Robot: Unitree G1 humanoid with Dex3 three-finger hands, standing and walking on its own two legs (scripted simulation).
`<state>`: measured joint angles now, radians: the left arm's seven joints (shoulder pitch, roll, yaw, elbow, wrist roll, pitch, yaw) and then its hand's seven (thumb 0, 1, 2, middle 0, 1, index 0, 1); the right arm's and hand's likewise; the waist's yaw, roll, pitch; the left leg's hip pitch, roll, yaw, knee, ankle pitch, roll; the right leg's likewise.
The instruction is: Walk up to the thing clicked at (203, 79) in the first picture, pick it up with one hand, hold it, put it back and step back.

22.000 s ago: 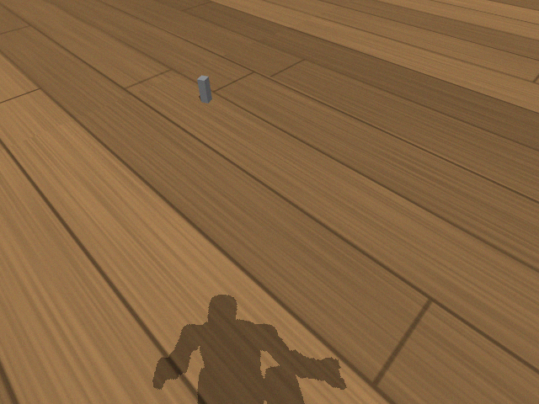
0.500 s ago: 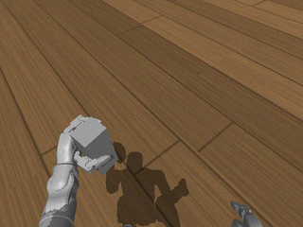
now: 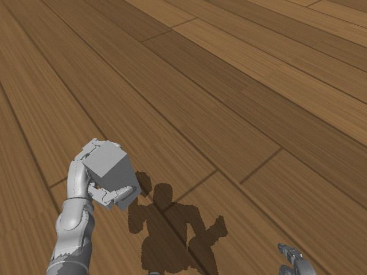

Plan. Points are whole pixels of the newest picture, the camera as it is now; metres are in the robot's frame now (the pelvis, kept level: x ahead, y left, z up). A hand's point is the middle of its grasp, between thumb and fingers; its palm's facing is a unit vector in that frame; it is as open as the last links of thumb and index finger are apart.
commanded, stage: hold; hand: left
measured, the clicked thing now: (116, 178) +0.32 +0.17 +0.04
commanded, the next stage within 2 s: crouch in 0.46 s
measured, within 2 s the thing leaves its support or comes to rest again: neither
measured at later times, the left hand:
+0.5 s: hand (111, 173) +0.32 +0.17 +0.05, palm faces +0.07 -1.00 -0.01, open 11.1 cm
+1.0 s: hand (120, 192) +0.33 +0.18 -0.06, palm faces +0.13 -0.99 +0.00, open 11.1 cm
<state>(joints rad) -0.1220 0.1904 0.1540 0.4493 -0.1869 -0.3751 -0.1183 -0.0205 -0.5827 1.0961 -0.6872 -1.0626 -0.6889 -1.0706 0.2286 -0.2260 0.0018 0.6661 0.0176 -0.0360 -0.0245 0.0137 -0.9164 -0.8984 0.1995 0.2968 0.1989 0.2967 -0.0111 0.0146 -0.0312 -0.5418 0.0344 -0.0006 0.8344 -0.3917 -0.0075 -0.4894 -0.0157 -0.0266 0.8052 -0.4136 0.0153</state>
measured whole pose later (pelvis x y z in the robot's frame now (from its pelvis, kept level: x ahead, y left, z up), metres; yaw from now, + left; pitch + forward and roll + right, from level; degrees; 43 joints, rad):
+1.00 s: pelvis -0.02 +0.00 -0.06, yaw +0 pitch +17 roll -2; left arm -0.26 0.20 0.23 0.74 -0.15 -0.60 -0.10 -0.02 -0.57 1.10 -0.68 -1.06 -0.69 -1.07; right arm 0.20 -0.24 -0.02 0.67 -0.03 -0.07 0.03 0.01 -0.87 -0.89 0.20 0.30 0.20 0.30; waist -0.05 -0.01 -0.09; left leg -0.97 0.04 -0.02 1.15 -0.48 -0.01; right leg -0.92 -0.01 -0.04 1.13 -0.51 0.01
